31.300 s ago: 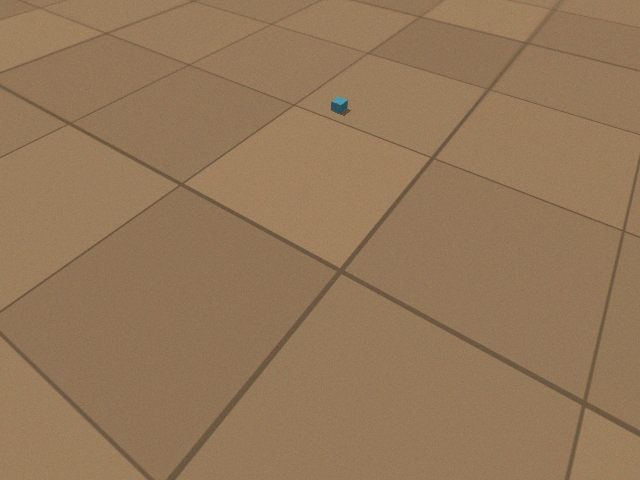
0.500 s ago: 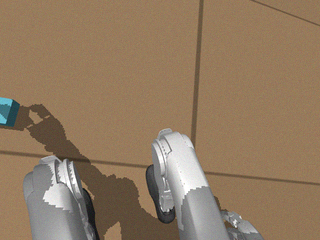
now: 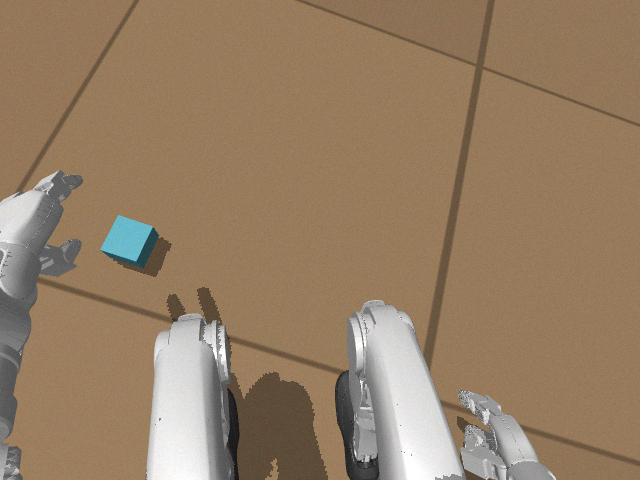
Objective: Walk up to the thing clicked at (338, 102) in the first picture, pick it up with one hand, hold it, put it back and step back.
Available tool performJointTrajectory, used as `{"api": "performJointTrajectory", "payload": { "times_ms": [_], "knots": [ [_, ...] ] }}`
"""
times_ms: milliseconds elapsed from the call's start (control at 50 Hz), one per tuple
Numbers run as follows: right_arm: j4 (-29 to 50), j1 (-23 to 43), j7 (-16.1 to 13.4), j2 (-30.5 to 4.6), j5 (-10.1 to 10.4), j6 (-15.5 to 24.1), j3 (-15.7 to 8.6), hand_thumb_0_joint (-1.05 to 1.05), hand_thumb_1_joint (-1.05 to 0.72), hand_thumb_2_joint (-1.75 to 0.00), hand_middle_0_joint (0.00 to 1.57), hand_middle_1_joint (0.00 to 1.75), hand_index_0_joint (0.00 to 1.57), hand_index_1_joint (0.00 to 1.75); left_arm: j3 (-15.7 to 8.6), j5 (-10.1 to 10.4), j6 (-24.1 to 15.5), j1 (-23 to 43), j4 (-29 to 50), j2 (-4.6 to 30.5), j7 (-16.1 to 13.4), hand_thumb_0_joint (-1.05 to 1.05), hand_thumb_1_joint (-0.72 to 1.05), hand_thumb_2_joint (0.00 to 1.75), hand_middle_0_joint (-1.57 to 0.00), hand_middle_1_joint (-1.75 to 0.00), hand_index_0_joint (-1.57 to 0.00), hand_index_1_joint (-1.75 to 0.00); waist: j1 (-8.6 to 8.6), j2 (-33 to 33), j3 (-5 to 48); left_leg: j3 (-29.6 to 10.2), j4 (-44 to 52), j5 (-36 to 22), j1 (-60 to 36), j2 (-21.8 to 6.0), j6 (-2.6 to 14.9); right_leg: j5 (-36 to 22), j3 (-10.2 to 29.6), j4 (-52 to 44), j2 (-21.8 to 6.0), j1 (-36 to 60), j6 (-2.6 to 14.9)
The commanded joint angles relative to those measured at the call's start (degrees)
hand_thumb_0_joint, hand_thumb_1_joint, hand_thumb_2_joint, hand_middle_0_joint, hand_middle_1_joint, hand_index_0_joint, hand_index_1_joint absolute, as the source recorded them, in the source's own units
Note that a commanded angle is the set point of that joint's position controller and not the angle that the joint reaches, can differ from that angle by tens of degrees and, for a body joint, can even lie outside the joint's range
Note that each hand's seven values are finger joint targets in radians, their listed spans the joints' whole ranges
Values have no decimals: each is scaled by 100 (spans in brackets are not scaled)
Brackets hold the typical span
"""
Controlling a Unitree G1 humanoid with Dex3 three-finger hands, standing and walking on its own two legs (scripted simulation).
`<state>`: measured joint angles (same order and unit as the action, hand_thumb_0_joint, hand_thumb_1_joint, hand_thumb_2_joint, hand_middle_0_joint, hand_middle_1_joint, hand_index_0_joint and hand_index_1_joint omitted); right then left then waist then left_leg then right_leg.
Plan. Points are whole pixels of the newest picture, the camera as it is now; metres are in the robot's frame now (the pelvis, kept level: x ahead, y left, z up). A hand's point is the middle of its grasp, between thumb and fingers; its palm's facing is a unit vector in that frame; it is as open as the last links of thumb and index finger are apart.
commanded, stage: home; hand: left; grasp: from above
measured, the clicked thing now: (131, 242) +0.50 +0.31 -0.39
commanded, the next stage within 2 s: none
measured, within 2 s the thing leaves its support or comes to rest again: neither
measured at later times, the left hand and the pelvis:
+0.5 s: hand (17, 340) +0.28 +0.22 +0.10, palm faces +0.03 -0.93 -0.36, open 7.4 cm; pelvis +0.04 -0.01 +0.19, yaw +5 degrees
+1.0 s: hand out of the picture +0.23 +0.20 +0.25, palm faces +0.19 -0.96 -0.20, open 7.4 cm; pelvis +0.09 +0.00 +0.29, yaw +7 degrees
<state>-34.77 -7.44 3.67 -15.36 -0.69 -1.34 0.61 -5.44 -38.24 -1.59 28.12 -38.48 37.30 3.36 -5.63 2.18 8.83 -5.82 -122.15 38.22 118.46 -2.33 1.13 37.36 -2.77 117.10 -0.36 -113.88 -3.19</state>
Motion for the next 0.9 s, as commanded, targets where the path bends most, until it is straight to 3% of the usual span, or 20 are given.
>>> {"api": "performJointTrajectory", "payload": {
  "times_ms": [0,20,40,60,180,200,280,320,460,480,580,660,720,800,880],
  "knots": [
    [545,-674,-175,-1170,125,197,-529,0,-90,-90,20,30,20,30,-166,934,59,754,2048,680,-40,0,85,89,-20,-31,-20,-31,-63,726,3285,-119,2547,-2,-3261,5,152,-635,-356,-1792,178,2079,403],
    [509,-595,-200,-1117,138,252,-512,0,-90,-90,20,30,20,30,-193,1063,129,391,1682,551,-66,0,90,90,-20,-30,-20,-30,-73,615,2991,-68,2599,-92,-3252,11,140,-659,-328,-1907,181,2120,407],
    [587,-549,-222,-1083,157,296,-515,0,-90,-90,20,30,20,30,-285,1220,110,470,2256,571,-123,0,90,90,-20,-30,-20,-30,-23,726,3138,-15,2672,-152,-3360,40,132,-690,-280,-2026,157,2320,418],
    [640,-505,-256,-1097,185,319,-518,0,-90,-90,20,30,20,30,-492,1280,161,257,2283,682,-195,0,90,90,-20,-30,-20,-30,74,696,3234,-55,2840,-160,-3564,37,119,-683,-260,-2116,140,2480,422],
    [861,-159,-438,-938,283,513,-518,0,-90,-90,20,30,20,30,-488,1982,626,-804,3019,54,-455,0,90,90,-20,-30,-20,-30,159,729,3078,-27,3678,-121,-4420,78,53,-577,-95,-2954,86,3308,415],
    [927,-110,-474,-913,298,548,-500,0,-90,-90,20,30,20,30,-396,2111,730,-1079,3090,-88,-469,0,90,90,-20,-30,-20,-30,167,734,2962,-47,3848,-30,-4519,78,49,-509,-93,-3087,95,3439,406],
    [971,-80,-607,-828,329,643,-489,0,-90,-90,20,30,20,30,-422,2711,1161,-1749,3627,-339,-551,0,90,90,-20,-30,-20,-30,174,645,3075,28,4259,-359,-5216,105,15,-694,-11,-3693,84,4149,400],
    [949,-43,-693,-760,333,710,-449,0,-90,-90,20,30,20,30,-318,3047,1377,-2136,3702,-563,-589,0,90,90,-20,-30,-20,-30,75,433,2665,56,4515,-315,-5347,102,20,-635,28,-4087,99,4420,381],
    [977,-287,-1028,-591,349,975,-258,0,-90,-90,20,30,20,30,-293,3703,1904,-3187,4166,-1101,-773,0,90,90,-20,-30,-20,-30,127,429,2161,-15,5510,-1246,-6628,66,-65,-1362,26,-5062,118,5567,380],
    [995,-318,-1088,-539,359,1013,-209,0,-90,-90,20,30,20,30,-203,3793,1972,-3325,4204,-1244,-788,0,90,90,-20,-30,-20,-30,87,374,2048,23,5605,-1421,-6705,85,-57,-1498,22,-5228,119,5800,378],
    [1045,-531,-1318,-462,323,1225,-124,0,-90,-90,20,30,20,30,-260,4109,2264,-4101,4579,-1519,-821,0,90,90,-20,-30,-20,-30,150,302,1741,221,6130,-2077,-7365,143,-45,-2064,29,-5999,107,6815,357],
    [1152,-664,-1430,-397,275,1352,-94,0,-90,-90,20,30,20,30,-198,4230,2405,-4746,4900,-1735,-808,0,90,90,-20,-30,-20,-30,223,319,1320,267,6659,-2254,-7826,151,-54,-2240,-59,-6509,127,7353,337],
    [1249,-683,-1486,-365,258,1426,-109,0,-90,-90,20,30,20,30,-116,4226,2475,-5169,5323,-1811,-784,0,90,90,-20,-30,-20,-30,245,268,1214,295,6885,-2601,-8132,171,-51,-2530,-110,-6755,139,7684,335],
    [1302,-667,-1510,-347,203,1509,-104,0,-90,-90,20,30,20,30,49,4189,2532,-5517,5503,-1965,-697,0,90,90,-20,-30,-20,-30,230,188,699,287,7231,-2417,-8270,163,-54,-2288,-191,-6994,194,7728,338],
    [1360,-624,-1506,-395,169,1606,-152,0,-90,-90,20,30,20,30,34,4183,2548,-5688,5634,-1959,-601,0,90,90,-20,-30,-20,-30,240,26,502,295,7376,-2437,-8385,166,-44,-2274,-254,-7116,200,7847,318]
  ]
}}
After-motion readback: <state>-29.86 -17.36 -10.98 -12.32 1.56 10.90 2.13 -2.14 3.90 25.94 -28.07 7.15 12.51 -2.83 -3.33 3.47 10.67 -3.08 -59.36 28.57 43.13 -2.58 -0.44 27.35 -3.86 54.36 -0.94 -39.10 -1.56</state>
